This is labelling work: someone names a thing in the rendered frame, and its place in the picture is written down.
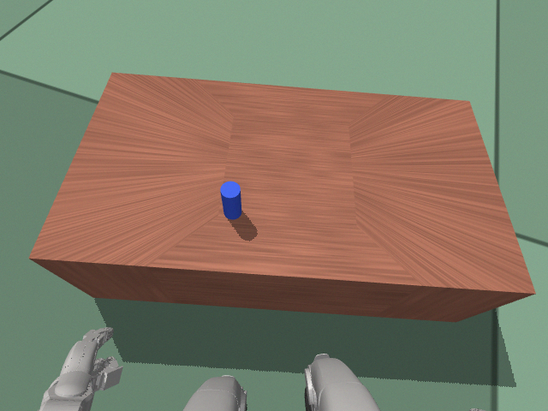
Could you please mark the can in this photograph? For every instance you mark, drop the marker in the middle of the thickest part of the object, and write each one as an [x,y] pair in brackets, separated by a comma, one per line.
[231,198]

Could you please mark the left robot hand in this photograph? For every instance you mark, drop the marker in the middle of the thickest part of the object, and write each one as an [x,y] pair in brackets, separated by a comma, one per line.
[82,357]

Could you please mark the left robot arm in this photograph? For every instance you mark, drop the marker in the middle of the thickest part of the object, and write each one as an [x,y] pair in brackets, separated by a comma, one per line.
[72,391]

